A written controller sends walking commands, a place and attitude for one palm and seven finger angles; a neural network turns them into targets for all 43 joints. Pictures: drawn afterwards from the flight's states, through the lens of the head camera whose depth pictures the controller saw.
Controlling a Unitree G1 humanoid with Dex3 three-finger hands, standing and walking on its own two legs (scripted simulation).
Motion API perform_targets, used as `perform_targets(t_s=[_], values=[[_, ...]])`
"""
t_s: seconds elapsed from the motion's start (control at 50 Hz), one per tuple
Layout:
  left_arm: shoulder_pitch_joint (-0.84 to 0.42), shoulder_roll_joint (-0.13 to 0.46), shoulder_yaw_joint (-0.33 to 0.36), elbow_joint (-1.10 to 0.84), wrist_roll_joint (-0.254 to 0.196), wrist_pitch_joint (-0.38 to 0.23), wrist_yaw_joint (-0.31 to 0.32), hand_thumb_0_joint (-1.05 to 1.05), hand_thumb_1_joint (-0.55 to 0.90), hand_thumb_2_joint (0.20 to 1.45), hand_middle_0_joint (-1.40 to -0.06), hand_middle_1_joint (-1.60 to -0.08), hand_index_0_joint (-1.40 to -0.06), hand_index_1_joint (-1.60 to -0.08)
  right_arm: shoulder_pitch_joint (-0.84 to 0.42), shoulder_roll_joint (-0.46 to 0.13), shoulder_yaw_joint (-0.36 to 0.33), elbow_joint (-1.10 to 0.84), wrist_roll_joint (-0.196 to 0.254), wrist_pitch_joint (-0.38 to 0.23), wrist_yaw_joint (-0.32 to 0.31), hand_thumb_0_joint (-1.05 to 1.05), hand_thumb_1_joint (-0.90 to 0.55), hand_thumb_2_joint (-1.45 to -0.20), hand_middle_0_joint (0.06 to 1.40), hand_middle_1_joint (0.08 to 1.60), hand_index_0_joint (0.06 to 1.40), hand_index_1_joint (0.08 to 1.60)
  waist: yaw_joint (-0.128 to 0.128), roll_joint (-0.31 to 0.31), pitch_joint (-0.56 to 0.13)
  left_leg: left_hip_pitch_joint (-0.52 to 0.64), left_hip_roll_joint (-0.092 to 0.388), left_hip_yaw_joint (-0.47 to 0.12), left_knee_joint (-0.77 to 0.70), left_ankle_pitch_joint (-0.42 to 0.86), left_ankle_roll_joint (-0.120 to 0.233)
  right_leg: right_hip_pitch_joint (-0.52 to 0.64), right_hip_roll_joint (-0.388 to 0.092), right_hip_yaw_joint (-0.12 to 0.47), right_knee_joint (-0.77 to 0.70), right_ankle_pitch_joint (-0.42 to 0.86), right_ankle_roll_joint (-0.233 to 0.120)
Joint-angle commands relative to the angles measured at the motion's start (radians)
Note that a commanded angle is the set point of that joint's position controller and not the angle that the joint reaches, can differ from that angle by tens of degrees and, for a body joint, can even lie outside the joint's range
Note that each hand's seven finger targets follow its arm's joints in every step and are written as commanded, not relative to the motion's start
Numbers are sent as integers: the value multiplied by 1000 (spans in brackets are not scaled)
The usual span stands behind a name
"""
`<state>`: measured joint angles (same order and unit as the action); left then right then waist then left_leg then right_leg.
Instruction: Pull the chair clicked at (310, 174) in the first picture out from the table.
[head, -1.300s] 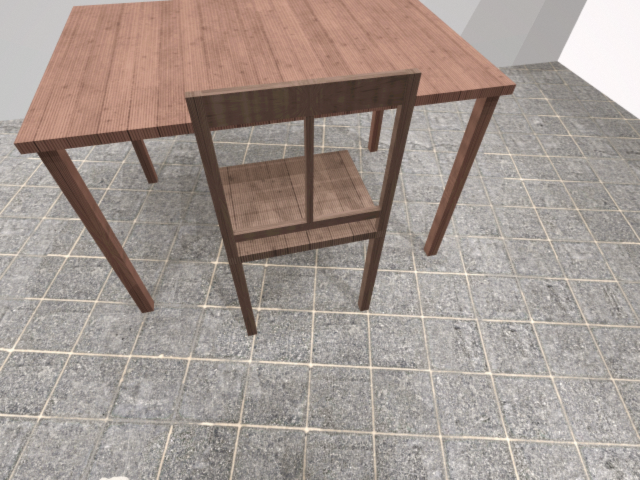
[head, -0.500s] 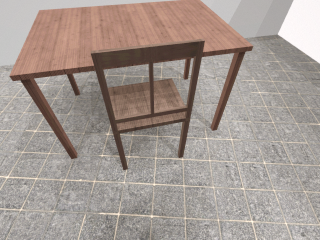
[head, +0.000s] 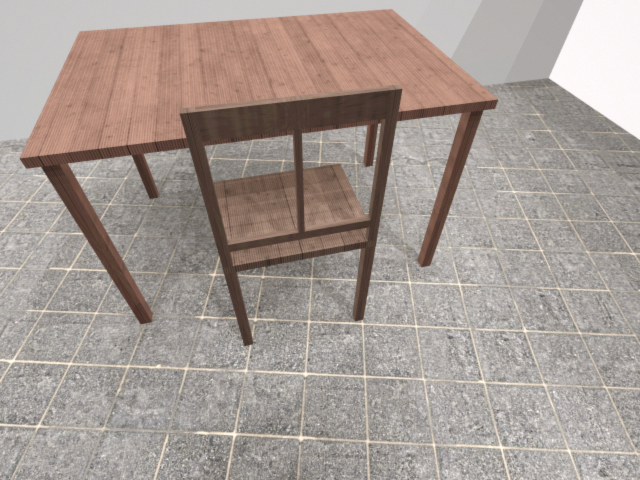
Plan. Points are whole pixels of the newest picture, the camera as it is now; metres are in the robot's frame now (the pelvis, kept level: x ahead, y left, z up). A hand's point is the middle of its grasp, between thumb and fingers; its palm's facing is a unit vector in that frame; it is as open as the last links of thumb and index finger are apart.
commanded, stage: look at it before walking up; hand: left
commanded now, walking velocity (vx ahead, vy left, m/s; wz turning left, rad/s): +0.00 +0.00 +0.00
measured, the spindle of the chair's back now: (299, 184) +0.76 +0.09 -0.10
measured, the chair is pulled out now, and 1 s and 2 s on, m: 0.00 0.00 0.00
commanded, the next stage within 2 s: walk to a spot facing it in 0.14 s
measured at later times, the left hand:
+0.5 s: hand out of the picture +0.05 +0.21 -0.17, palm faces -0.08 -0.96 -0.27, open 7.4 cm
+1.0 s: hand out of the picture +0.07 +0.22 -0.18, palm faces -0.25 -0.94 -0.23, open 7.4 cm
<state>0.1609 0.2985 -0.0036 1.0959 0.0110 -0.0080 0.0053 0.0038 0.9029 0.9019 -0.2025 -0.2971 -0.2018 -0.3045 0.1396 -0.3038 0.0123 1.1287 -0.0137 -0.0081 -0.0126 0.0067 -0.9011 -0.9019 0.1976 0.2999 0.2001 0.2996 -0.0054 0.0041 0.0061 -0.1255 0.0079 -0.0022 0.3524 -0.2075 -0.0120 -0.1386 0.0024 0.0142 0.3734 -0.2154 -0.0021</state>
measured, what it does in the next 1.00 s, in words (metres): steps on the spot, turning right: left foot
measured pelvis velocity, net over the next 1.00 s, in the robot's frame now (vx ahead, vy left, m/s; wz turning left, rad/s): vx -0.05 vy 0.03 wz -0.34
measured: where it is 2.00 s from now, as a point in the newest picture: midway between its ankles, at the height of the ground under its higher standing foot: outside the picture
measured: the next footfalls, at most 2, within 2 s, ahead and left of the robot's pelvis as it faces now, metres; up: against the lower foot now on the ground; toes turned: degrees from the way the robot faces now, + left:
left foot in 0.96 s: +0.02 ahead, +0.13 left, +0.00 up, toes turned -21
right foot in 1.38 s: -0.11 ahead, -0.11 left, +0.00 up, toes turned -40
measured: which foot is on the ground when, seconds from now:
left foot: down 0.00-0.64, up 0.66-0.94, down 0.96-1.00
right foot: down 0.00-0.96, up 0.98-1.00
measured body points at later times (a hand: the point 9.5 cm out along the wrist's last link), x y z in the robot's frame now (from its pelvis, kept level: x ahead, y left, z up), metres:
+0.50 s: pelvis -0.01 +0.00 -0.01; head +0.00 -0.01 +0.44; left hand +0.05 +0.26 -0.15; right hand +0.03 -0.27 -0.16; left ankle -0.01 +0.13 -0.75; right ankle -0.01 -0.12 -0.75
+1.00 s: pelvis -0.05 +0.03 -0.01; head -0.01 +0.04 +0.43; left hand +0.08 +0.27 -0.17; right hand +0.01 -0.25 -0.13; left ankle -0.02 +0.14 -0.75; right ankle -0.02 -0.11 -0.73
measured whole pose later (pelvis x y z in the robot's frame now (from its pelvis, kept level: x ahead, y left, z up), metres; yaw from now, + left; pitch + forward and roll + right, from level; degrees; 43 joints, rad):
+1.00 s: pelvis -0.05 +0.03 -0.01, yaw -20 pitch +1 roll +1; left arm 0.25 0.25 0.08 0.90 0.02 0.07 -0.01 0.01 0.90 0.90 -0.20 -0.30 -0.20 -0.30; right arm 0.11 -0.21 -0.04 0.85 -0.01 0.01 -0.04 0.01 -0.90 -0.90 0.20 0.30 0.20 0.30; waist 0.03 -0.05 0.05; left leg -0.25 -0.03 -0.02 0.52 -0.28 0.01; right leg -0.44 0.12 0.27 0.65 -0.29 0.04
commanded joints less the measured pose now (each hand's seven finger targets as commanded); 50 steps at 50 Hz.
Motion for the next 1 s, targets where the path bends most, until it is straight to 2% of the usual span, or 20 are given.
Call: perform_targets(t_s=[0.0,0.22,0.26,0.3,0.4,0.5,0.56,0.58,0.6,0.62,0.64,0.66,0.68,0.72,0.84,0.9,0.92,0.94,0.96,0.98], values=[[-27,189,38,-57,1,-19,13,0,900,900,-200,-300,-200,-300,-24,-178,-36,-56,3,-23,-7,0,-900,-900,200,300,200,300,5,-8,-23,9,103,-84,-46,142,31,-13,-113,95,-66,142,-17],[-15,185,37,-49,-1,-20,13,0,900,900,-200,-300,-200,-300,-19,-177,-34,-52,3,-22,-8,0,-900,-900,200,300,200,300,6,-1,-17,13,105,-82,-49,148,29,-11,-114,92,-71,151,-17],[-17,173,39,-52,0,-13,13,0,900,900,-200,-300,-200,-300,-7,-164,-36,-50,2,-21,-12,0,-900,-900,200,300,200,300,2,2,-11,25,112,-64,-37,145,24,-36,-106,110,-60,166,-20],[19,111,34,-52,-2,9,15,0,900,900,-200,-300,-200,-300,38,-92,-28,-50,1,-9,-16,0,-900,-900,200,300,200,300,0,0,-14,22,116,-30,7,151,14,-60,-101,122,-15,218,-16],[41,114,61,-117,6,36,8,0,900,900,-200,-300,-200,-300,58,-111,-64,-119,0,11,-26,0,-900,-900,200,300,200,300,-2,1,-10,4,153,-6,66,80,27,-159,-65,155,100,213,-25],[71,87,77,-177,10,48,-6,0,900,900,-200,-300,-200,-300,31,-119,-93,-187,-1,16,-24,0,-900,-900,200,300,200,300,13,63,12,-67,219,-37,62,-69,63,-242,-9,142,227,97,-20],[132,63,86,-187,11,48,-13,0,900,900,-200,-300,-200,-300,-19,-121,-106,-227,-3,14,-21,0,-900,-900,200,300,200,300,50,112,-9,-126,266,-31,92,-54,86,-210,10,100,331,30,-15],[156,67,91,-186,12,46,-13,0,900,900,-200,-300,-200,-300,-35,-114,-109,-239,-3,16,-18,0,-900,-900,200,300,200,300,64,78,-22,-153,251,-9,150,-69,77,-176,4,114,315,47,-21],[184,88,98,-187,17,41,-12,0,900,900,-200,-300,-200,-300,-56,-95,-111,-255,-3,21,-17,0,-900,-900,200,300,200,300,81,-26,-22,-189,178,53,287,-128,39,-167,-36,208,224,124,-40],[186,147,108,-196,24,32,-3,0,900,900,-200,-300,-200,-300,-43,-42,-104,-277,1,29,-16,0,-900,-900,200,300,200,300,71,-258,-29,-297,41,125,507,-266,-17,-130,-170,478,67,165,-103],[212,175,115,-206,15,29,10,0,900,900,-200,-300,-200,-300,-69,-22,-96,-297,0,33,-17,0,-900,-900,200,300,200,300,96,-304,-5,-418,-18,25,688,-406,-29,-96,-263,687,-64,232,-184],[190,167,116,-213,11,30,18,0,900,900,-200,-300,-200,-300,-72,-29,-97,-298,1,30,-19,0,-900,-900,200,300,200,300,70,-216,10,-452,6,-55,770,-358,-22,-85,-261,699,-74,227,-217],[143,152,115,-226,9,28,22,0,900,900,-200,-300,-200,-300,-39,-32,-100,-291,2,25,-19,0,-900,-900,200,300,200,300,37,-155,-4,-452,26,-66,777,-317,-23,-62,-238,640,-27,273,-223],[111,121,112,-249,12,24,24,0,900,900,-200,-300,-200,-300,-25,-22,-97,-286,1,20,-17,0,-900,-900,200,300,200,300,27,-124,-63,-373,20,-52,699,-266,-31,-58,-176,534,14,331,-195],[113,137,124,-263,17,40,15,0,900,900,-200,-300,-200,-300,-22,0,-94,-319,17,18,-22,0,-900,-900,200,300,200,300,37,-180,-97,-215,-44,-29,368,-243,-16,-69,-123,557,-12,282,-153],[63,126,123,-281,11,51,10,0,900,900,-200,-300,-200,-300,101,-18,-98,-298,19,6,-33,0,-900,-900,200,300,200,300,-19,-178,-119,46,-46,-22,79,-100,9,-209,-52,507,32,146,-62],[49,87,118,-298,6,56,3,0,900,900,-200,-300,-200,-300,127,-66,-106,-296,13,-1,-40,0,-900,-900,200,300,200,300,-36,-71,-101,180,61,-130,-20,-140,53,-381,31,424,120,-18,-15],[53,30,110,-320,1,54,-12,0,900,900,-200,-300,-200,-300,106,-157,-121,-316,-1,-4,-41,0,-900,-900,200,300,200,300,-33,233,-63,216,322,-393,-142,-176,126,-563,143,233,365,-232,28],[40,68,126,-329,13,49,-15,0,900,900,-200,-300,-200,-300,40,-169,-117,-346,2,1,-36,0,-900,-900,200,300,200,300,-10,226,-9,21,469,-436,-163,-116,200,-542,56,114,599,-294,64],[50,90,134,-307,19,55,-16,0,900,900,-200,-300,-200,-300,-11,-124,-102,-353,-1,-1,-33,0,-900,-900,200,300,200,300,15,176,-4,-82,439,-406,-146,-92,217,-489,19,130,716,-260,71]])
